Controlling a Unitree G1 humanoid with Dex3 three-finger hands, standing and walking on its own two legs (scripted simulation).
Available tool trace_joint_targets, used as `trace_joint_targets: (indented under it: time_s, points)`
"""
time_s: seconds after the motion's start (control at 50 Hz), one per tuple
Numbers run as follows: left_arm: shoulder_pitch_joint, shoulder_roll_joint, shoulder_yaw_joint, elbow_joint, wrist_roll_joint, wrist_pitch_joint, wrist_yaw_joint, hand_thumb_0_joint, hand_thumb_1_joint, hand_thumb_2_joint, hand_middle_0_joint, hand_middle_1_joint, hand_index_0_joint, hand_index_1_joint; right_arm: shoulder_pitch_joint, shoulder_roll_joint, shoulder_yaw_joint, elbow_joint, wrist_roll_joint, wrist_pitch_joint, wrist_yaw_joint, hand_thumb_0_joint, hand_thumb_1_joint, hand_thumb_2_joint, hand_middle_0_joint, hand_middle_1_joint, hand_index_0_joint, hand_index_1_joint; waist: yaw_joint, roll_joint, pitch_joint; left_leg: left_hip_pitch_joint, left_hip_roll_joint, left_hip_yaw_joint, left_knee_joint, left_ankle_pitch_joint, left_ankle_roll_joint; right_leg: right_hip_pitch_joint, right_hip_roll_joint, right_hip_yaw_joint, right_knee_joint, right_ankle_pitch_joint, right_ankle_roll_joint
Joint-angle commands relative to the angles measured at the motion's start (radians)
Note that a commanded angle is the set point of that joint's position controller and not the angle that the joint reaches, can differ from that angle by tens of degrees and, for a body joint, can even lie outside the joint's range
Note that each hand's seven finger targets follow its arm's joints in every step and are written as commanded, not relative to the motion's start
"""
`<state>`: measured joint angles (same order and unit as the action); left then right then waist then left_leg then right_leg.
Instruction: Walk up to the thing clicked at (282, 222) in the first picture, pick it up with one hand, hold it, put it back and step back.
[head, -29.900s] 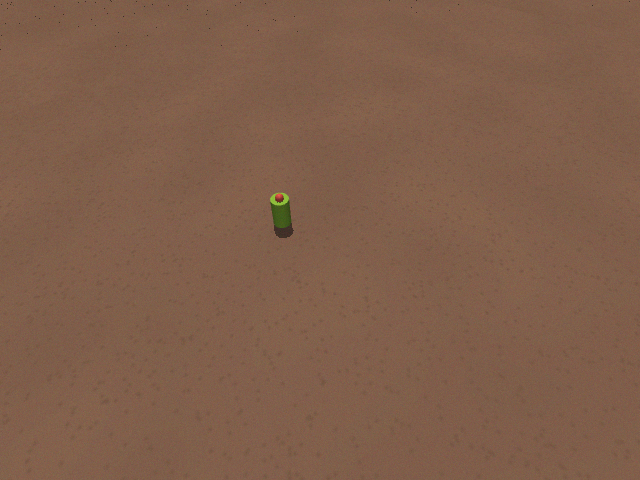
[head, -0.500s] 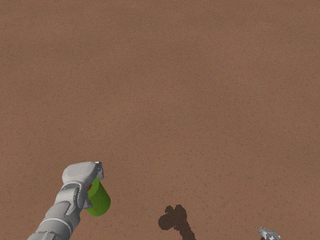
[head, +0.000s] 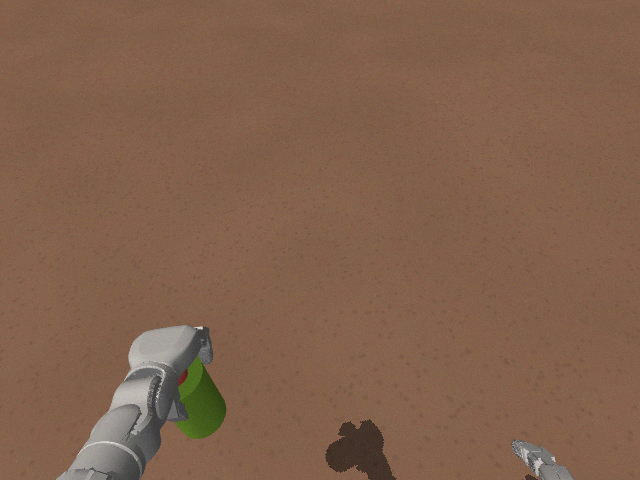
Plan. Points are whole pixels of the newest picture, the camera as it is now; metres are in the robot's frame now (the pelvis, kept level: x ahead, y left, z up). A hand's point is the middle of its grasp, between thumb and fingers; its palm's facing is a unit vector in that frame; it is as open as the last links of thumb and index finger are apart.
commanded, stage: hold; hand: left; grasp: from above
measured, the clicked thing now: (187, 393) +0.29 +0.22 -0.13
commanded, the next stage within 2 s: crouch in 0.90 s
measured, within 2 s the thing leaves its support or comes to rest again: neither
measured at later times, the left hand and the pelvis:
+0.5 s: hand (171, 381) +0.28 +0.22 -0.05, palm faces -0.48 -0.06 -0.87, open 10.0 cm; pelvis -0.01 +0.00 +0.00, yaw +0 degrees
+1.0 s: hand (171, 378) +0.28 +0.22 -0.05, palm faces -0.48 -0.06 -0.88, open 10.0 cm; pelvis +0.00 +0.00 +0.01, yaw +0 degrees
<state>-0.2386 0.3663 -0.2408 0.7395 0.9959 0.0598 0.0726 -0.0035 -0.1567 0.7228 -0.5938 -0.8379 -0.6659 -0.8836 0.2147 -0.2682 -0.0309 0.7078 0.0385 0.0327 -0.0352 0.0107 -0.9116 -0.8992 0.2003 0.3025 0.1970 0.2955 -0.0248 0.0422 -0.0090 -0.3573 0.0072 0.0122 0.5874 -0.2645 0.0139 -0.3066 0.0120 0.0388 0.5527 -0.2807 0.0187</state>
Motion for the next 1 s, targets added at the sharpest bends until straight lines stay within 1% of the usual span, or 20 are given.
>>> trace_joint_targets:
  time_s: [0.0,0.16,0.2,0.24,0.28,0.34,0.42,0.48,0.52,0.54,0.56,0.6,0.64,0.7,0.76,0.82,0.88,0.9,0.94,0.98]
  points:
    - [-0.452,0.247,0.126,-0.284,0.011,-0.008,0.052,0.000,0.555,1.146,-0.944,-0.966,-0.940,-0.972,-0.075,-0.143,-0.048,-0.135,0.002,-0.040,-0.009,0.000,-0.908,-0.901,0.199,0.300,0.199,0.300,0.000,0.045,-0.308,0.232,-0.008,-0.012,-0.083,0.190,-0.015,0.001,0.020,-0.028,-0.096,0.160,-0.029]
    - [-0.455,0.270,0.141,-0.276,0.005,-0.017,0.016,0.000,0.558,1.157,-0.935,-0.988,-0.934,-0.989,-0.091,-0.142,-0.042,-0.143,0.005,-0.037,-0.011,0.000,-0.906,-0.901,0.199,0.300,0.199,0.300,0.004,0.036,-0.298,0.231,-0.012,-0.010,-0.100,0.178,-0.009,0.023,0.018,-0.023,-0.115,0.155,-0.026]
    - [-0.449,0.248,0.125,-0.278,0.005,-0.020,0.010,0.000,0.563,1.160,-0.939,-0.997,-0.940,-0.997,-0.098,-0.140,-0.039,-0.148,0.007,-0.038,-0.011,0.000,-0.908,-0.902,0.199,0.300,0.199,0.300,0.004,0.027,-0.279,0.231,-0.010,-0.013,-0.106,0.168,-0.011,0.019,0.019,-0.025,-0.119,0.140,-0.029]
    - [-0.459,0.276,0.144,-0.299,0.007,-0.022,0.009,0.000,0.561,1.154,-0.940,-0.981,-0.939,-0.983,-0.100,-0.144,-0.040,-0.150,0.008,-0.037,-0.012,0.000,-0.907,-0.901,0.199,0.300,0.199,0.300,0.013,0.056,-0.290,0.245,-0.006,-0.017,-0.117,0.164,-0.017,0.017,0.021,-0.029,-0.118,0.135,-0.032]
    - [-0.478,0.245,0.120,-0.313,0.004,-0.024,0.005,0.000,0.568,1.138,-0.937,-0.982,-0.940,-0.980,-0.105,-0.142,-0.038,-0.150,0.007,-0.039,-0.011,0.000,-0.905,-0.900,0.200,0.300,0.199,0.300,0.003,0.045,-0.297,0.265,0.004,-0.031,-0.121,0.173,-0.019,0.012,0.024,-0.033,-0.112,0.145,-0.032]
    - [-0.471,0.274,0.142,-0.308,0.005,-0.021,0.010,0.000,0.556,1.155,-0.941,-0.976,-0.938,-0.980,-0.109,-0.140,-0.037,-0.150,0.008,-0.039,-0.013,0.000,-0.906,-0.901,0.199,0.300,0.199,0.300,0.012,0.040,-0.291,0.256,-0.003,-0.023,-0.119,0.178,-0.017,0.021,0.021,-0.029,-0.121,0.146,-0.030]
    - [-0.466,0.248,0.127,-0.286,0.006,-0.018,0.010,0.000,0.545,1.155,-0.917,-1.002,-0.920,-0.999,-0.097,-0.139,-0.037,-0.135,0.006,-0.038,-0.013,0.000,-0.904,-0.900,0.200,0.300,0.199,0.300,-0.002,0.020,-0.288,0.254,-0.008,-0.011,-0.114,0.202,-0.012,0.033,0.019,-0.027,-0.124,0.176,-0.028]
    - [-0.478,0.278,0.145,-0.299,0.003,-0.019,0.004,0.000,0.533,1.153,-0.905,-0.999,-0.909,-0.996,-0.100,-0.142,-0.041,-0.135,0.009,-0.035,-0.013,0.000,-0.904,-0.900,0.200,0.300,0.200,0.300,0.010,0.042,-0.326,0.279,-0.006,-0.011,-0.113,0.234,-0.015,0.045,0.020,-0.030,-0.118,0.199,-0.030]
    - [-0.472,0.259,0.132,-0.322,-0.001,-0.024,-0.004,0.000,0.529,1.141,-0.892,-1.014,-0.901,-1.006,-0.103,-0.136,-0.038,-0.136,0.006,-0.036,-0.013,0.000,-0.905,-0.900,0.200,0.300,0.200,0.300,0.011,0.043,-0.311,0.273,-0.004,-0.019,-0.117,0.233,-0.016,0.042,0.021,-0.032,-0.119,0.196,-0.030]
    - [-0.455,0.279,0.149,-0.295,0.001,-0.022,-0.001,0.000,0.547,1.166,-0.918,-1.008,-0.921,-1.006,-0.109,-0.141,-0.038,-0.140,0.008,-0.034,-0.013,0.000,-0.904,-0.900,0.200,0.300,0.200,0.300,0.017,0.039,-0.302,0.271,-0.005,-0.018,-0.122,0.216,-0.015,0.040,0.019,-0.032,-0.127,0.180,-0.031]
    - [-0.458,0.255,0.130,-0.290,0.003,-0.025,-0.004,0.000,0.553,1.162,-0.923,-1.010,-0.926,-1.008,-0.111,-0.134,-0.034,-0.138,0.007,-0.034,-0.013,0.000,-0.905,-0.900,0.199,0.300,0.199,0.300,0.007,0.023,-0.287,0.260,-0.007,-0.016,-0.122,0.206,-0.011,0.037,0.018,-0.030,-0.131,0.174,-0.030]
    - [-0.439,0.265,0.146,-0.275,0.002,-0.028,-0.003,0.000,0.554,1.146,-0.917,-1.001,-0.923,-0.996,-0.112,-0.134,-0.036,-0.139,0.007,-0.032,-0.014,0.000,-0.904,-0.900,0.200,0.300,0.200,0.300,0.012,0.018,-0.291,0.252,-0.014,-0.007,-0.119,0.214,-0.008,0.049,0.016,-0.028,-0.131,0.185,-0.028]
    - [-0.469,0.260,0.134,-0.303,0.001,-0.034,-0.005,0.000,0.564,1.155,-0.921,-1.015,-0.928,-1.009,-0.106,-0.133,-0.036,-0.138,0.006,-0.032,-0.014,0.000,-0.905,-0.900,0.200,0.300,0.199,0.300,0.006,0.028,-0.299,0.258,-0.015,-0.005,-0.117,0.225,-0.008,0.052,0.015,-0.026,-0.130,0.200,-0.027]
    - [-0.459,0.293,0.160,-0.326,0.006,-0.036,-0.002,0.000,0.549,1.142,-0.912,-1.010,-0.920,-1.003,-0.108,-0.131,-0.037,-0.139,0.007,-0.029,-0.016,0.000,-0.907,-0.901,0.199,0.300,0.199,0.300,0.023,0.039,-0.327,0.266,-0.018,-0.004,-0.116,0.247,-0.007,0.073,0.014,-0.025,-0.131,0.217,-0.027]
    - [-0.472,0.259,0.131,-0.319,0.001,-0.037,-0.002,0.000,0.558,1.150,-0.932,-0.995,-0.934,-0.993,-0.111,-0.134,-0.035,-0.139,0.008,-0.028,-0.017,0.000,-0.908,-0.901,0.200,0.300,0.200,0.300,0.004,0.045,-0.292,0.274,-0.010,-0.011,-0.128,0.213,-0.011,0.047,0.016,-0.029,-0.136,0.186,-0.030]
    - [-0.434,0.291,0.163,-0.298,0.007,-0.033,0.006,0.000,0.523,1.137,-0.904,-0.983,-0.906,-0.982,-0.114,-0.138,-0.038,-0.145,0.010,-0.025,-0.018,0.000,-0.905,-0.900,0.200,0.300,0.199,0.300,0.019,0.029,-0.305,0.278,-0.011,-0.010,-0.128,0.229,-0.011,0.060,0.016,-0.032,-0.138,0.192,-0.031]
    - [-0.481,0.259,0.130,-0.337,0.002,-0.030,0.003,0.000,0.544,1.132,-0.907,-1.004,-0.916,-0.996,-0.109,-0.134,-0.037,-0.137,0.006,-0.027,-0.018,0.000,-0.907,-0.901,0.199,0.300,0.199,0.300,0.003,0.039,-0.314,0.283,-0.011,-0.011,-0.120,0.246,-0.011,0.057,0.016,-0.031,-0.134,0.214,-0.030]
    - [-0.462,0.278,0.145,-0.320,0.007,-0.027,0.003,0.000,0.525,1.142,-0.912,-0.976,-0.911,-0.978,-0.113,-0.134,-0.038,-0.137,0.009,-0.026,-0.019,0.000,-0.907,-0.901,0.200,0.300,0.199,0.300,0.017,0.049,-0.300,0.281,-0.011,-0.009,-0.128,0.245,-0.011,0.057,0.017,-0.033,-0.137,0.210,-0.032]
    - [-0.448,0.291,0.161,-0.302,0.002,-0.028,0.006,0.000,0.534,1.140,-0.910,-0.988,-0.913,-0.986,-0.113,-0.134,-0.036,-0.140,0.009,-0.025,-0.019,0.000,-0.906,-0.900,0.200,0.300,0.199,0.300,0.018,0.020,-0.290,0.264,-0.013,-0.007,-0.129,0.228,-0.007,0.068,0.015,-0.031,-0.143,0.199,-0.028]
    - [-0.454,0.264,0.138,-0.303,-0.006,-0.027,-0.002,0.000,0.627,1.134,-0.957,-1.040,-0.981,-1.015,-0.123,-0.130,-0.034,-0.146,0.010,-0.024,-0.019,0.000,-0.919,-0.910,0.200,0.300,0.200,0.300,0.011,0.018,-0.287,0.267,-0.016,-0.005,-0.131,0.210,-0.006,0.061,0.013,-0.028,-0.149,0.186,-0.028]
